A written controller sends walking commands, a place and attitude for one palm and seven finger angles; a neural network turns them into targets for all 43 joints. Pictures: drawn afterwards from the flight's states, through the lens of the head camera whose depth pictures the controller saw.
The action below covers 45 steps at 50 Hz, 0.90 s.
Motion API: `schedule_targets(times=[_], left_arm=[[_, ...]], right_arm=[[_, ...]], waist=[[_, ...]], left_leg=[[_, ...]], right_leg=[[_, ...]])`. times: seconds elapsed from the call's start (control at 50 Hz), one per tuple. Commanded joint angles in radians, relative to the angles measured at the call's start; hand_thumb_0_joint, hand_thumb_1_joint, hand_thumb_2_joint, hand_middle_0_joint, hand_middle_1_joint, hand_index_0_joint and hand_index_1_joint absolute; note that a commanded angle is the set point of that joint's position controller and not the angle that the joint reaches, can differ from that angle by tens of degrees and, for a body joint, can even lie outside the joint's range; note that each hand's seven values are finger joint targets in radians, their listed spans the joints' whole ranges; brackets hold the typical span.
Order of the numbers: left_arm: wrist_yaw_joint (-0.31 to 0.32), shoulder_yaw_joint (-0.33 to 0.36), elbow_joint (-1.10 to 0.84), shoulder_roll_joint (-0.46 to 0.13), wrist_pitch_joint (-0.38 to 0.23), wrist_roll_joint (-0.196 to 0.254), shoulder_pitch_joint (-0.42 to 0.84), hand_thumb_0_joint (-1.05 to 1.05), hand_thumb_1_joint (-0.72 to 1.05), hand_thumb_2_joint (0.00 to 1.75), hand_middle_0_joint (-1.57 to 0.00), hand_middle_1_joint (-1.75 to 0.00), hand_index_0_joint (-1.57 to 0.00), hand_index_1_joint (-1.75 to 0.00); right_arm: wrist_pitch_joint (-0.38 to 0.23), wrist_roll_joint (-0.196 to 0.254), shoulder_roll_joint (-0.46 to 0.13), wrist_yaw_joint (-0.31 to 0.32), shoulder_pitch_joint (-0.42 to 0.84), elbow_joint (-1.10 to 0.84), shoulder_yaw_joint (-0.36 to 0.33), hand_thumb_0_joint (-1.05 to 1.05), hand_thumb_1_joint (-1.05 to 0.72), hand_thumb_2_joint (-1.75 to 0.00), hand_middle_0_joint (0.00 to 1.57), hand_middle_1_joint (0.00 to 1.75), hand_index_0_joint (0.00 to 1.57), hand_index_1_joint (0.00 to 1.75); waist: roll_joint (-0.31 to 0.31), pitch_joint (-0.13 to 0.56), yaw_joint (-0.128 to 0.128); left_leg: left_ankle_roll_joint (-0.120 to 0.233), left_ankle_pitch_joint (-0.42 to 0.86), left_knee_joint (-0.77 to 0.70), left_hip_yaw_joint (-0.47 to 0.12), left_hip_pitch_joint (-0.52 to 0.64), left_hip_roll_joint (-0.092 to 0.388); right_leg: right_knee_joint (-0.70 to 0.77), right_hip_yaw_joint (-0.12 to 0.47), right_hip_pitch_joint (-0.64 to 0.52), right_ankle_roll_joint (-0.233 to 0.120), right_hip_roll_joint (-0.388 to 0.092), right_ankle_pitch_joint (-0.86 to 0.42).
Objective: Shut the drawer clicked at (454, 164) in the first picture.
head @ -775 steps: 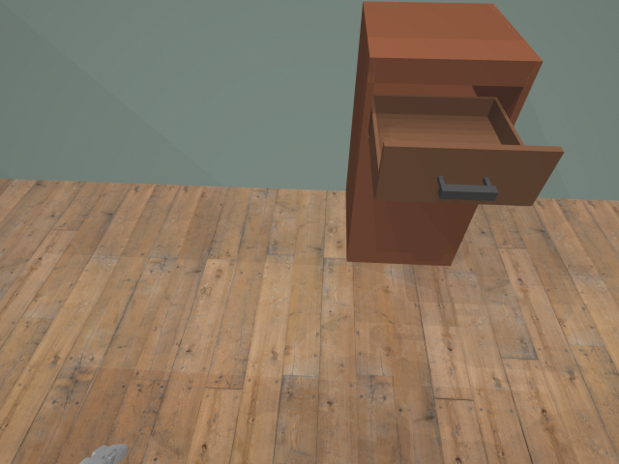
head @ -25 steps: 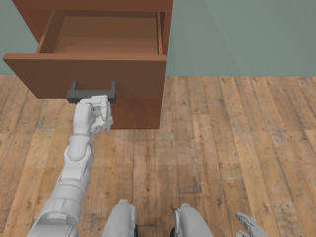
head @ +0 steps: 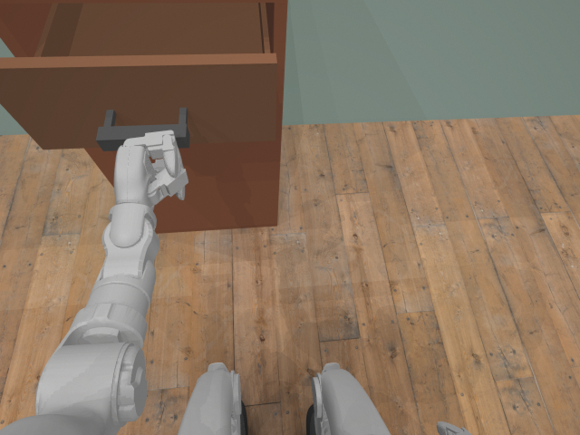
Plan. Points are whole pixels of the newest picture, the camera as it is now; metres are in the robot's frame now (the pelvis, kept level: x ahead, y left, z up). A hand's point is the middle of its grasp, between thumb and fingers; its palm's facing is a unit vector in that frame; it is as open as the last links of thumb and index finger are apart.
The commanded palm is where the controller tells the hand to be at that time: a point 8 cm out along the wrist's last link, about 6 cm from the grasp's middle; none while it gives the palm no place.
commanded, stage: push the drawer shut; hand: left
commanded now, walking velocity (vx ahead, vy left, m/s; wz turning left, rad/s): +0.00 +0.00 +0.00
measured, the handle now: (146, 126) +0.54 +0.18 +0.04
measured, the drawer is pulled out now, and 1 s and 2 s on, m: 0.12 0.01 0.00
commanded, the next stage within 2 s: pull the fist back off the drawer in 1.34 s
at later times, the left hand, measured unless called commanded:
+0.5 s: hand (182, 135) +0.53 +0.13 +0.03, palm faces +0.01 -1.00 -0.04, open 3.4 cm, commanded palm +0.52 +0.18 +0.04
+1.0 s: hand (182, 106) +0.58 +0.13 +0.04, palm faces +0.01 -1.00 -0.03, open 3.5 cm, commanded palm +0.58 +0.17 +0.04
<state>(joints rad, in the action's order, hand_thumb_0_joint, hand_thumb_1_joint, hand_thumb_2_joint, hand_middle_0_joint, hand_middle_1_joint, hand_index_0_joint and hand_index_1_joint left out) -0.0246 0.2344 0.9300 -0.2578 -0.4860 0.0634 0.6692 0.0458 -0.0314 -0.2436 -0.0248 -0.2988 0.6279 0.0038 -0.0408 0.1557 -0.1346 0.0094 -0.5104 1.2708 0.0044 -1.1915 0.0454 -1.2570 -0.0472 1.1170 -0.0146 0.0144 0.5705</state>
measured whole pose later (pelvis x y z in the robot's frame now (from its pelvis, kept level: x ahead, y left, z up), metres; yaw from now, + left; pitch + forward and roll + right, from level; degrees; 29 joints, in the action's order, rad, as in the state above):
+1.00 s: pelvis +0.00 +0.01 -0.02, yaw -2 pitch +32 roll -5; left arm -0.06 0.40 1.28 -0.53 -0.41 -0.05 1.15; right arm 0.09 -0.07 -0.25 -0.05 -0.37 0.63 0.05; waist -0.06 0.13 -0.27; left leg 0.02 -0.53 1.37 -0.03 -1.39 0.07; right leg -1.30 -0.07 1.29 -0.01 0.04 0.57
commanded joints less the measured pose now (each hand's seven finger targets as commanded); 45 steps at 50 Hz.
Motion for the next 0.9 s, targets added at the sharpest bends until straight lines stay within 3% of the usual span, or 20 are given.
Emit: schedule_targets(times=[0.0, 0.16, 0.22, 0.26, 0.3, 0.34, 0.4, 0.42, 0.44, 0.46, 0.52, 0.62, 0.64, 0.66, 0.68, 0.74, 0.8, 0.84, 0.88], left_arm=[[0.004, 0.064, -0.197, -0.209, -0.102, 0.015, 0.492, 0.0, 0.9, 0.9, -1.4, -1.6, -1.4, -1.6], [-0.016, 0.106, -0.09, -0.296, -0.106, -0.005, 0.633, 0.0, 0.9, 0.9, -1.4, -1.6, -1.4, -1.6], [-0.026, 0.106, -0.082, -0.302, -0.102, -0.007, 0.674, 0.0, 0.9, 0.9, -1.4, -1.6, -1.4, -1.6], [-0.031, 0.12, -0.046, -0.319, -0.088, -0.006, 0.676, 0.0, 0.9, 0.9, -1.4, -1.6, -1.4, -1.6], [-0.034, 0.129, -0.049, -0.332, -0.084, -0.005, 0.699, 0.0, 0.9, 0.9, -1.4, -1.6, -1.4, -1.6], [-0.037, 0.146, -0.034, -0.355, -0.076, -0.007, 0.703, 0.0, 0.9, 0.9, -1.4, -1.6, -1.4, -1.6], [-0.038, 0.131, -0.011, -0.346, -0.069, -0.015, 0.754, 0.0, 0.9, 0.9, -1.4, -1.6, -1.4, -1.6], [-0.034, 0.154, -0.012, -0.379, -0.069, -0.019, 0.759, 0.0, 0.9, 0.9, -1.4, -1.6, -1.4, -1.6], [-0.034, 0.148, 0.006, -0.375, -0.064, -0.025, 0.756, 0.0, 0.9, 0.9, -1.4, -1.6, -1.4, -1.6], [-0.03, 0.151, -0.006, -0.38, -0.065, -0.025, 0.783, 0.0, 0.9, 0.9, -1.4, -1.6, -1.4, -1.6], [-0.027, 0.158, -0.02, -0.393, -0.071, -0.035, 0.811, 0.0, 0.9, 0.9, -1.4, -1.6, -1.4, -1.6], [-0.019, 0.155, 0.028, -0.4, -0.057, -0.05, 0.843, 0.0, 0.9, 0.9, -1.4, -1.6, -1.4, -1.6], [-0.017, 0.154, 0.025, -0.41, -0.054, -0.055, 0.874, 0.0, 0.9, 0.9, -1.4, -1.6, -1.4, -1.6], [-0.014, 0.175, 0.026, -0.445, -0.053, -0.062, 0.886, 0.0, 0.9, 0.9, -1.4, -1.6, -1.4, -1.6], [-0.015, 0.16, 0.029, -0.426, -0.051, -0.062, 0.903, 0.0, 0.9, 0.9, -1.4, -1.6, -1.4, -1.6], [-0.013, 0.194, 0.045, -0.488, -0.041, -0.071, 0.934, 0.0, 0.9, 0.9, -1.4, -1.6, -1.4, -1.6], [-0.016, 0.178, 0.065, -0.47, -0.032, -0.078, 0.959, 0.0, 0.9, 0.9, -1.4, -1.6, -1.4, -1.6], [-0.015, 0.215, 0.078, -0.521, -0.024, -0.08, 0.955, 0.0, 0.9, 0.9, -1.4, -1.6, -1.4, -1.6], [-0.016, 0.207, 0.07, -0.52, -0.021, -0.084, 0.991, 0.0, 0.9, 0.9, -1.4, -1.6, -1.4, -1.6]], right_arm=[[-0.017, -0.001, -0.161, 0.013, -0.123, -0.058, -0.054, 0.0, -0.9, -0.9, 0.2, 0.3, 0.2, 0.3], [-0.006, -0.009, -0.167, 0.014, -0.151, -0.041, -0.046, 0.0, -0.9, -0.9, 0.2, 0.3, 0.2, 0.3], [-0.001, -0.012, -0.171, 0.012, -0.16, -0.041, -0.046, 0.0, -0.9, -0.9, 0.2, 0.3, 0.2, 0.3], [0.004, -0.012, -0.172, 0.01, -0.171, -0.04, -0.043, 0.0, -0.9, -0.9, 0.2, 0.3, 0.2, 0.3], [0.007, -0.014, -0.176, 0.008, -0.18, -0.041, -0.043, 0.0, -0.9, -0.9, 0.2, 0.3, 0.2, 0.3], [0.013, -0.015, -0.177, 0.008, -0.187, -0.042, -0.041, 0.0, -0.9, -0.9, 0.2, 0.3, 0.2, 0.3], [0.017, -0.016, -0.179, 0.005, -0.199, -0.037, -0.039, 0.0, -0.9, -0.9, 0.2, 0.3, 0.2, 0.3], [0.02, -0.019, -0.182, 0.004, -0.207, -0.034, -0.038, 0.0, -0.9, -0.9, 0.2, 0.3, 0.2, 0.3], [0.023, -0.017, -0.182, 0.003, -0.208, -0.037, -0.037, 0.0, -0.9, -0.9, 0.2, 0.3, 0.2, 0.3], [0.024, -0.019, -0.183, 0.003, -0.213, -0.035, -0.037, 0.0, -0.9, -0.9, 0.2, 0.3, 0.2, 0.3], [0.029, -0.026, -0.185, -0.003, -0.227, -0.034, -0.038, 0.0, -0.9, -0.9, 0.2, 0.3, 0.2, 0.3], [0.039, -0.028, -0.189, -0.009, -0.244, -0.027, -0.034, 0.0, -0.9, -0.9, 0.2, 0.3, 0.2, 0.3], [0.04, -0.03, -0.191, -0.008, -0.248, -0.023, -0.034, 0.0, -0.9, -0.9, 0.2, 0.3, 0.2, 0.3], [0.042, -0.031, -0.193, -0.007, -0.256, -0.021, -0.033, 0.0, -0.9, -0.9, 0.2, 0.3, 0.2, 0.3], [0.042, -0.032, -0.193, -0.009, -0.26, -0.023, -0.031, 0.0, -0.9, -0.9, 0.2, 0.3, 0.2, 0.3], [0.044, -0.036, -0.197, -0.007, -0.268, -0.019, -0.024, 0.0, -0.9, -0.9, 0.2, 0.3, 0.2, 0.3], [0.044, -0.039, -0.197, -0.01, -0.279, -0.016, -0.024, 0.0, -0.9, -0.9, 0.2, 0.3, 0.2, 0.3], [0.047, -0.04, -0.204, -0.009, -0.287, -0.016, -0.022, 0.0, -0.9, -0.9, 0.2, 0.3, 0.2, 0.3], [0.046, -0.042, -0.204, -0.012, -0.293, -0.017, -0.019, 0.0, -0.9, -0.9, 0.2, 0.3, 0.2, 0.3]], waist=[[-0.028, 0.485, -0.035], [-0.046, 0.491, -0.06], [-0.086, 0.547, -0.068], [-0.076, 0.536, -0.071], [-0.087, 0.571, -0.071], [-0.075, 0.568, -0.07], [-0.086, 0.541, -0.097], [-0.099, 0.547, -0.089], [-0.099, 0.536, -0.092], [-0.088, 0.545, -0.102], [-0.146, 0.588, -0.095], [-0.131, 0.565, -0.116], [-0.129, 0.558, -0.129], [-0.146, 0.559, -0.123], [-0.151, 0.569, -0.129], [-0.16, 0.578, -0.132], [-0.171, 0.589, -0.148], [-0.177, 0.587, -0.141], [-0.191, 0.6, -0.15]], left_leg=[[0.019, 0.29, -0.112, -0.04, 0.379, -0.033], [0.028, 0.256, -0.083, -0.037, 0.32, -0.035], [0.028, 0.294, -0.073, -0.046, 0.363, -0.031], [0.029, 0.294, -0.068, -0.043, 0.341, -0.03], [0.03, 0.321, -0.064, -0.048, 0.363, -0.029], [0.031, 0.327, -0.058, -0.045, 0.339, -0.029], [0.032, 0.319, -0.056, -0.054, 0.344, -0.023], [0.032, 0.33, -0.054, -0.055, 0.344, -0.022], [0.031, 0.323, -0.053, -0.055, 0.338, -0.022], [0.034, 0.326, -0.051, -0.058, 0.339, -0.02], [0.029, 0.375, -0.046, -0.064, 0.389, -0.019], [0.03, 0.363, -0.043, -0.074, 0.374, -0.015], [0.032, 0.359, -0.039, -0.075, 0.37, -0.012], [0.03, 0.363, -0.04, -0.077, 0.374, -0.011], [0.032, 0.368, -0.037, -0.081, 0.385, -0.013], [0.033, 0.36, -0.027, -0.08, 0.349, -0.011], [0.033, 0.39, -0.019, -0.089, 0.374, -0.008], [0.032, 0.388, -0.018, -0.09, 0.365, -0.006], [0.034, 0.397, -0.015, -0.097, 0.381, -0.004]], right_leg=[[0.179, 0.034, -0.168, -0.002, 0.025, -0.329], [0.176, 0.047, -0.163, 0.0, 0.028, -0.302], [0.163, 0.041, -0.138, -0.003, 0.03, -0.319], [0.167, 0.043, -0.151, -0.002, 0.032, -0.325], [0.159, 0.039, -0.147, -0.003, 0.035, -0.343], [0.159, 0.043, -0.165, -0.002, 0.036, -0.356], [0.158, 0.034, -0.118, -0.001, 0.039, -0.336], [0.154, 0.033, -0.122, -0.003, 0.04, -0.34], [0.156, 0.035, -0.112, -0.003, 0.041, -0.331], [0.153, 0.032, -0.11, -0.001, 0.042, -0.334], [0.142, 0.026, -0.092, -0.006, 0.043, -0.356], [0.143, 0.018, -0.067, -0.005, 0.048, -0.337], [0.145, 0.018, -0.058, -0.004, 0.048, -0.334], [0.142, 0.017, -0.055, -0.006, 0.048, -0.331], [0.138, 0.015, -0.04, -0.007, 0.05, -0.328], [0.136, 0.018, -0.059, -0.006, 0.051, -0.327], [0.129, 0.01, -0.025, -0.008, 0.053, -0.338], [0.129, 0.01, -0.029, -0.009, 0.054, -0.334], [0.122, 0.006, -0.011, -0.01, 0.056, -0.33]])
